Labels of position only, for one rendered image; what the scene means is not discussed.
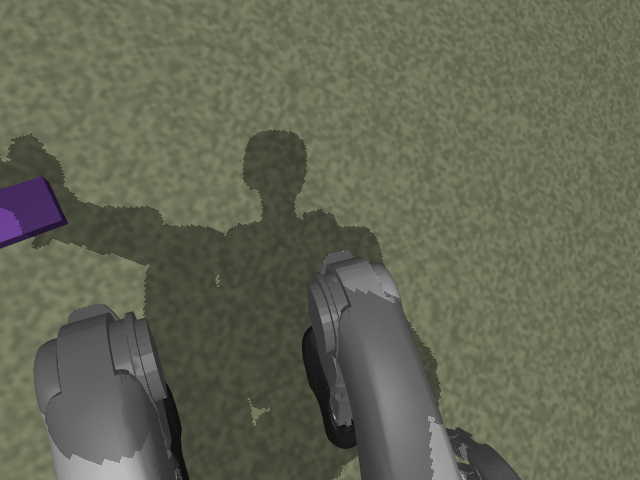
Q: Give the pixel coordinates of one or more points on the small box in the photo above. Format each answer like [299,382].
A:
[28,209]

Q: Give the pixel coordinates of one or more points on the right robot hand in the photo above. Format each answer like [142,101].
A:
[485,462]

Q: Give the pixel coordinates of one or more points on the right robot foot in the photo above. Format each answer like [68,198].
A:
[341,436]

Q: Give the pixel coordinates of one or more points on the left robot foot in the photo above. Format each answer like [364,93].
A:
[175,431]

